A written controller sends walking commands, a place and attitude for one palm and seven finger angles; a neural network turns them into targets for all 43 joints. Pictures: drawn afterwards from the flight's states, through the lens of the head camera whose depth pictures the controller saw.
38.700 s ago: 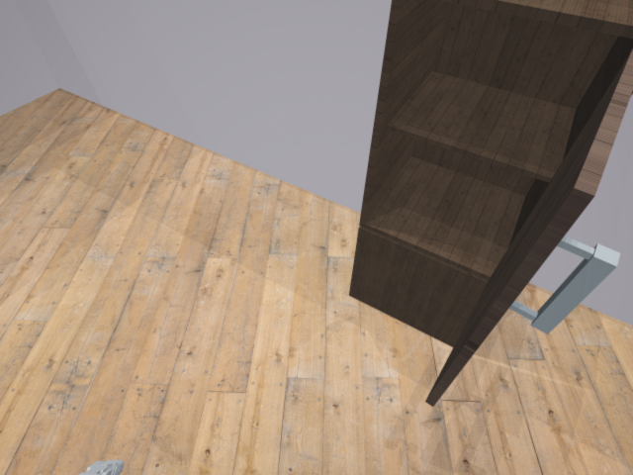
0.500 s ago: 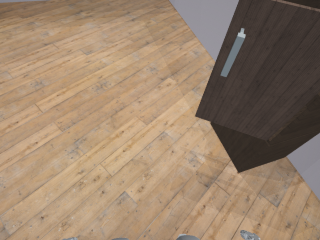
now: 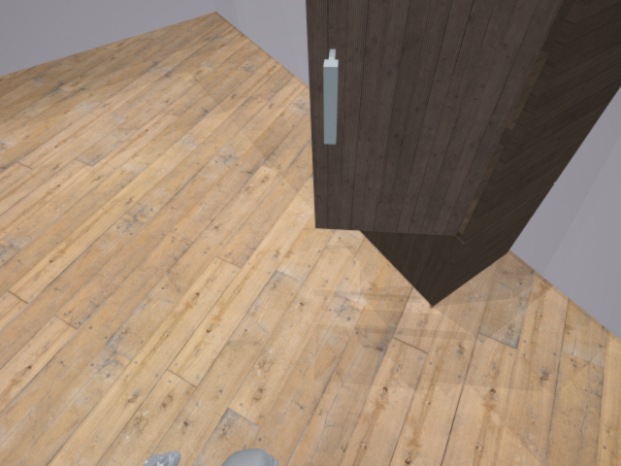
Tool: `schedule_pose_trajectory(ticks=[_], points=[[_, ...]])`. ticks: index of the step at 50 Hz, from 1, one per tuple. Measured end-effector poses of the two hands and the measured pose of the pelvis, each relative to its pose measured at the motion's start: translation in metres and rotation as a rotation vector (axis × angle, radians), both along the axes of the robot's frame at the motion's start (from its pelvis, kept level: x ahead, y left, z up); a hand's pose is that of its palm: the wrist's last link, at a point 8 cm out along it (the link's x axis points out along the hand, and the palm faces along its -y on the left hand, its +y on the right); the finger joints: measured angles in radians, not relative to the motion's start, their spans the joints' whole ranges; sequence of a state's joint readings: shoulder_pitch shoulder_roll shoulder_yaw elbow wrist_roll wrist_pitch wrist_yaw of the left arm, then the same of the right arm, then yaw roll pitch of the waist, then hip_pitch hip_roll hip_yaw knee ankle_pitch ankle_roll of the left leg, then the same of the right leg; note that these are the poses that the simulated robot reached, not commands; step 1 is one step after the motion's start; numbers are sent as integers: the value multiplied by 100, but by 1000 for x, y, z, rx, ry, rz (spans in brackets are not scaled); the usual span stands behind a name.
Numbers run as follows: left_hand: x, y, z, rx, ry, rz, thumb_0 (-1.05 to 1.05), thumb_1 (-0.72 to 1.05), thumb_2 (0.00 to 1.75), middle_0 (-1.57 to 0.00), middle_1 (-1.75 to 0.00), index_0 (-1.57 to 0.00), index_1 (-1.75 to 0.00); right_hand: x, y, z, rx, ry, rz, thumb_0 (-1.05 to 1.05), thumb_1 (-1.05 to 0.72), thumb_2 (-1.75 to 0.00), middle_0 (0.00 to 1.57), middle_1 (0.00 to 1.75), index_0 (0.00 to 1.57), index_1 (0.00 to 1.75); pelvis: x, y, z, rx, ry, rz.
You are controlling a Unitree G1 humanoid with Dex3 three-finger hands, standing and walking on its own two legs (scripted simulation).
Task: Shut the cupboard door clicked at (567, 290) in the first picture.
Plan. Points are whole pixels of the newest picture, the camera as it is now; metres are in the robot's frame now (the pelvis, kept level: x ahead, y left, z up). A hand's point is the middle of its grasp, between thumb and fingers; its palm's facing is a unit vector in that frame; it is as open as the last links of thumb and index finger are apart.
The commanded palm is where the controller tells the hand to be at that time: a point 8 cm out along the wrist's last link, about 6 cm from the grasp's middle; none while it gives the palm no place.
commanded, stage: take the last steps up to it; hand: left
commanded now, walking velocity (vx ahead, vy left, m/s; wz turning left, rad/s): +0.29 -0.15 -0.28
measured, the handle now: (331, 98) +0.69 -0.02 +0.08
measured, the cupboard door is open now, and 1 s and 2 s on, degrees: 51 51 51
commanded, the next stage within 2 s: come to a stop and stand still in 0.64 s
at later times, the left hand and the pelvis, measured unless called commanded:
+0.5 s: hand (233, 410) +0.22 +0.14 -0.16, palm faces -0.21 -0.97 -0.16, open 7.4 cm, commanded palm none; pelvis +0.10 -0.03 +0.01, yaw -9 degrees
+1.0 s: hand (296, 379) +0.27 +0.04 -0.18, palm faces -0.09 -0.98 -0.18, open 7.2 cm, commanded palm none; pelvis +0.22 -0.13 +0.00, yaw -9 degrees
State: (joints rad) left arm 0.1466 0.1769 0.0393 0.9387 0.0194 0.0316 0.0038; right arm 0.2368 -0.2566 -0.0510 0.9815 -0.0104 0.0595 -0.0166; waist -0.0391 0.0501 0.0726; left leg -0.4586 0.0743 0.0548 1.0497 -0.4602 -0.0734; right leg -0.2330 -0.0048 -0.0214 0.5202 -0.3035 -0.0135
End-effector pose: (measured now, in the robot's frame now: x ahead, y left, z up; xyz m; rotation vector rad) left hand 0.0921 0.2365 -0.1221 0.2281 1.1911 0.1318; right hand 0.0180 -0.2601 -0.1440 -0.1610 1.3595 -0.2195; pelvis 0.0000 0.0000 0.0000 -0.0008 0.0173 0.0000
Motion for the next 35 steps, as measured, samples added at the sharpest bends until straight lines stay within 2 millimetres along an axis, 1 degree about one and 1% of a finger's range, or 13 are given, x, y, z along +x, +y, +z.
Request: schedule_pose_trajectory(ticks=[5, 8, 10, 13, 17, 20, 24, 26, 28, 30, 31, 33, 35], points=[[-3, -1, -11, -49, 32, 6, 1, 91, 90, -20, -30, -20, -30, 16, 12, 11, -5, -48, 10, 0, -91, -89, 20, 30, 20, 29, 10, 4, 1, -4, 2, -12], [-2, 6, -27, -82, 53, 15, 1, 91, 90, -20, -30, -20, -30, 26, 20, 12, -29, -89, 17, 0, -91, -89, 20, 30, 20, 29, 21, 11, -7, -21, 4, -30], [1, 9, -34, -90, 88, 0, 1, 91, 90, -20, -30, -20, -30, 26, 24, 14, -44, -105, 2, 0, -91, -89, 20, 30, 20, 30, 27, 13, -9, -17, 2, -54], [14, 10, -30, -96, 123, -40, 1, 91, 90, -20, -30, -20, -30, 16, 27, 23, -51, -89, -37, 0, -91, -89, 21, 30, 20, 30, 40, 11, -1, -23, 1, -80], [46, 3, -19, -101, 103, -69, 1, 91, 90, -20, -30, -20, -30, -5, 27, 33, -46, -5, -84, 0, -91, -89, 21, 30, 20, 30, 57, 4, 9, -36, 0, -106], [76, -10, -15, -97, 86, -103, 1, 91, 90, -19, -30, -20, -30, -20, 23, 34, -32, 65, -128, 0, -91, -89, 21, 30, 20, 30, 71, -6, 12, -40, -1, -128], [122, -38, -14, -88, 71, -165, 1, 91, 90, -19, -30, -20, -30, -34, 12, 29, -2, 150, -198, 0, -91, -89, 21, 30, 20, 30, 91, -26, 8, -30, 1, -157], [146, -56, -15, -79, 60, -197, 1, 91, 90, -19, -30, -20, -30, -38, 3, 22, 17, 188, -232, 0, -91, -89, 21, 30, 20, 30, 104, -40, 3, -21, 2, -166], [171, -76, -17, -67, 35, -220, 1, 91, 90, -19, -30, -20, -30, -37, -8, 13, 39, 224, -256, 0, -91, -89, 21, 30, 20, 30, 118, -57, -5, -13, 2, -171], [190, -93, -22, -51, -10, -223, 1, 91, 90, -19, -30, -20, -30, -30, -24, -1, 61, 252, -268, 0, -91, -89, 21, 30, 20, 30, 131, -74, -16, -4, -2, -176], [194, -100, -22, -46, -23, -218, 1, 91, 90, -19, -30, -20, -30, -21, -32, -5, 65, 258, -268, 0, -91, -89, 21, 30, 20, 30, 135, -80, -17, -8, -7, -176], [196, -112, -19, -41, -18, -203, 0, 91, 90, -20, -30, -20, -30, 6, -49, -7, 60, 233, -256, 0, -91, -89, 21, 30, 20, 30, 143, -88, -13, -9, -12, -171], [192, -121, -16, -41, 9, -181, 0, 91, 90, -20, -30, -20, -30, 42, -65, -5, 47, 170, -228, 1, -91, -89, 20, 30, 20, 29, 152, -96, -7, -11, -10, -164]])
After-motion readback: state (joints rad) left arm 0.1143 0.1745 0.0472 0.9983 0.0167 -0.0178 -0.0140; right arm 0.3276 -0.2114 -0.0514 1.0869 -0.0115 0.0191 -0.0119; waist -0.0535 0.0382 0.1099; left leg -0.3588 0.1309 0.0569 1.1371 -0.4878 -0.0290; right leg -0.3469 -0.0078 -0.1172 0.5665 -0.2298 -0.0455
